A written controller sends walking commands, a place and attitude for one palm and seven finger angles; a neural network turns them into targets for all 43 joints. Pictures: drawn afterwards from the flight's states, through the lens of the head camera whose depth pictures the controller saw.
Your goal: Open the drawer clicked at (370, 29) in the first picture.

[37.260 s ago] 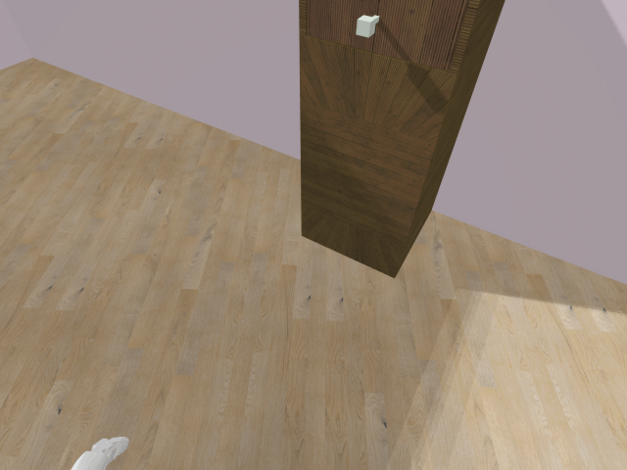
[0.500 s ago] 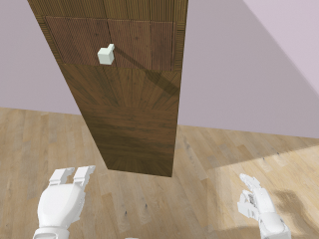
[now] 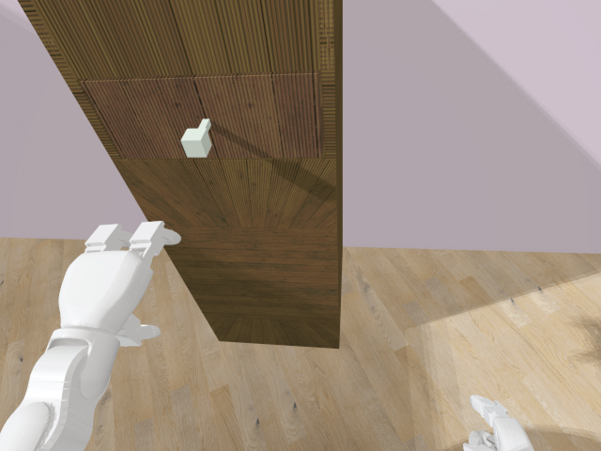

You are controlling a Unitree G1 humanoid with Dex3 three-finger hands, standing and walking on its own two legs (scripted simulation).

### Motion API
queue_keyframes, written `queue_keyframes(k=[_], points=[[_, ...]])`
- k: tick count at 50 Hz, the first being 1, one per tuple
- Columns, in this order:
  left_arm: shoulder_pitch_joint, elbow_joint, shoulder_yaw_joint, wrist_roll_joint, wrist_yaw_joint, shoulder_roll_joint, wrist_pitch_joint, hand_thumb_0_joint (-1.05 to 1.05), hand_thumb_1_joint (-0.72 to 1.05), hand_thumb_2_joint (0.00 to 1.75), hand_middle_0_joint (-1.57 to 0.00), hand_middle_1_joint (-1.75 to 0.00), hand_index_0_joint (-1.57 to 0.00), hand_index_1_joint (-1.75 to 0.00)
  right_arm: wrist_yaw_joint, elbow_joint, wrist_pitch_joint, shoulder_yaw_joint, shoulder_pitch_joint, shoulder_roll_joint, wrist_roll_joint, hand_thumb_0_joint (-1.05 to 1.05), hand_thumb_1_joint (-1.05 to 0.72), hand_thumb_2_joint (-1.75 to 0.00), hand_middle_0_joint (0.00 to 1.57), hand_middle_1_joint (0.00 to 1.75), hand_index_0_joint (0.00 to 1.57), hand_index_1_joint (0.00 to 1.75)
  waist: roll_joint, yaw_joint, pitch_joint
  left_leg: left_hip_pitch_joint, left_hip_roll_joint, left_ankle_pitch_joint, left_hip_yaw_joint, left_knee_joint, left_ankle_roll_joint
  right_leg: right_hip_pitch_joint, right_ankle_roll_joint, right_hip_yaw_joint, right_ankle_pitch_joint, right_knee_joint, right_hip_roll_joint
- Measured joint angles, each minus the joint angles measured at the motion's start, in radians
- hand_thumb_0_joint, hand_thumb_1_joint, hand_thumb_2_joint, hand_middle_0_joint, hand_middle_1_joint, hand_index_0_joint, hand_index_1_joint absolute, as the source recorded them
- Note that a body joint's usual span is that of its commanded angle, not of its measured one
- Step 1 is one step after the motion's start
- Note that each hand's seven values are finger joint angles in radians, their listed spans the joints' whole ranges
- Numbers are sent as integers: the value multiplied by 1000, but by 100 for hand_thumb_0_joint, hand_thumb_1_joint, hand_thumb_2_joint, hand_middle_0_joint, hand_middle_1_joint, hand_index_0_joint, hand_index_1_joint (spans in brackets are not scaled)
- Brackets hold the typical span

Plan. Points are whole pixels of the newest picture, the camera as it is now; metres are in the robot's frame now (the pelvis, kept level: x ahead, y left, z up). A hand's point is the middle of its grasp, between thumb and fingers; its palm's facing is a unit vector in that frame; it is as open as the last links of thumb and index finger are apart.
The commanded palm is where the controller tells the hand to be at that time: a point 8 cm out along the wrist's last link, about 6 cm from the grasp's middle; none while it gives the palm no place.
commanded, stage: raise the hand with hooked fingers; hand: left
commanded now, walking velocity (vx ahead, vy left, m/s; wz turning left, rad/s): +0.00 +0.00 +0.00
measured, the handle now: (200, 135) +0.53 +0.25 +0.15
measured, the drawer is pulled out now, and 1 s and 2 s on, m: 0.00 0.00 0.00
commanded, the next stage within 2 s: move the hooked fingers above the handle in 0.98 s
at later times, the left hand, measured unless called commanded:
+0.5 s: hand (78, 197) +0.30 +0.28 +0.23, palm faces +0.20 -0.02 -0.98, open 13.8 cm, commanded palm +0.25 +0.27 +0.28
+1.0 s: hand (73, 202) +0.29 +0.27 +0.23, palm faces +0.22 -0.04 -0.97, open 13.8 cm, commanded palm +0.24 +0.25 +0.28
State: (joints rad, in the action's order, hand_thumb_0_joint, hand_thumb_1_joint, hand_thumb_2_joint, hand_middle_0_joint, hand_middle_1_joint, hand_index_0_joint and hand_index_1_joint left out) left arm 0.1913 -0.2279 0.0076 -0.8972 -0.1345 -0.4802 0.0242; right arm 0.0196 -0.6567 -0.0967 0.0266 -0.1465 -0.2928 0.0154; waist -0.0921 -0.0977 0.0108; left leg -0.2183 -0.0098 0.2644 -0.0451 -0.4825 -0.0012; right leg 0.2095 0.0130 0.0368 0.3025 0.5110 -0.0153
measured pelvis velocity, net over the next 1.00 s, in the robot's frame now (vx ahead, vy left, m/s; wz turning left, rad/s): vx -0.04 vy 0.01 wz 0.02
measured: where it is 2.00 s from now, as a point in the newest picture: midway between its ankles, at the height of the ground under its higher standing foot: outside the picture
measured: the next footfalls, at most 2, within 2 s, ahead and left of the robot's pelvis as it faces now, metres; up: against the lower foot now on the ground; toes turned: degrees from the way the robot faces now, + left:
none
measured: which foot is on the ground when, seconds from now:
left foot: down 0.00-1.00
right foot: down 0.00-1.00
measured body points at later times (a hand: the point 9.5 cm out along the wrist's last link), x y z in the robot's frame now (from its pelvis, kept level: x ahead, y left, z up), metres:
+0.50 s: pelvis -0.02 +0.02 +0.01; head -0.02 -0.02 +0.45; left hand +0.28 +0.28 +0.28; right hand +0.21 -0.17 -0.09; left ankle -0.01 +0.12 -0.74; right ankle -0.02 -0.11 -0.74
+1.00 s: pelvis -0.04 +0.01 +0.01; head -0.04 -0.04 +0.45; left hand +0.27 +0.27 +0.28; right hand +0.17 -0.20 -0.11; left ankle -0.01 +0.12 -0.74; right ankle -0.02 -0.11 -0.74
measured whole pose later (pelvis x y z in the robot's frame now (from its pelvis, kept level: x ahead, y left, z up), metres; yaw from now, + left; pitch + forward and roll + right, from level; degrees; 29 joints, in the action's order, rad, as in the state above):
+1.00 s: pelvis -0.04 +0.01 +0.01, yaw +1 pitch -3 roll +1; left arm -0.36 -0.03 0.04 -0.79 0.19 -0.63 0.14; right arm -0.02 -0.65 -0.09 -0.02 -0.11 -0.29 -0.04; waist -0.12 -0.11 0.03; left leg -0.19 0.01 0.16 -0.03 -0.39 -0.01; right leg 0.18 0.00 0.05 0.21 0.43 -0.03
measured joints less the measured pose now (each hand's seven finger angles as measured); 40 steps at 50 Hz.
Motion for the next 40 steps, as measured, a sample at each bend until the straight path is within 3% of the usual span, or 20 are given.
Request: queue_keyframes(k=[4, 11, 16, 25, 30, 35, 40], points=[[-103, 31, 6, 15, 19, -18, 36, 0, -18, 43, -30, -100, -30, -100, -2, -9, -4, 5, 32, 3, -17, 1, -90, -89, 19, 30, 20, 30, -5, -2, -1, 17, 11, -14, 4, 21, -8, -22, -9, 5, -14, -25, -10], [-267, 75, -25, 48, 152, -51, 124, 0, -34, 36, -30, -110, -31, -110, -11, 23, -17, -31, 95, 32, -36, 1, -90, -89, 19, 30, 20, 30, -17, 5, -2, 59, 26, -40, -1, 66, -21, -62, -23, 0, -40, -67, -23], [-350, 81, -29, 59, 241, -92, 127, 0, -43, 32, -31, -116, -31, -116, -22, 40, -22, -59, 112, 49, -36, 1, -90, -89, 20, 30, 20, 30, -16, 1, -1, 76, 31, -54, -3, 87, -27, -79, -28, -3, -57, -91, -27], [-544, 144, -19, 78, 338, -145, 138, 0, -48, 30, -32, -120, -32, -119, -34, 27, -19, -73, 91, 36, -47, 1, -90, -89, 20, 30, 21, 30, -10, -17, 15, 64, 38, -78, 11, 94, -31, -77, -30, 12, -79, -104, -34], [-581, 181, -4, 83, 389, -157, 147, 0, -49, 30, -31, -120, -32, -120, -39, 28, -23, -71, 70, 25, -53, 1, -90, -89, 20, 30, 21, 30, -14, -7, 15, 48, 37, -88, 6, 96, -32, -56, -30, 7, -87, -99, -34], [-502, 136, 2, 100, 429, -149, 109, 0, -49, 30, -31, -120, -31, -120, -46, 42, -17, -64, 39, 14, -50, 1, -90, -89, 20, 30, 20, 30, -15, 8, 17, 42, 34, -90, -3, 92, -32, -43, -30, -2, -89, -90, -31], [-459, 79, -7, 117, 388, -148, 19, 0, -49, 30, -32, -120, -32, -120, -39, 26, 7, -51, 18, 10, -41, 1, -90, -89, 20, 30, 20, 30, -9, 5, 27, 46, 29, -90, 1, 86, -27, -48, -24, 1, -87, -84, -26]])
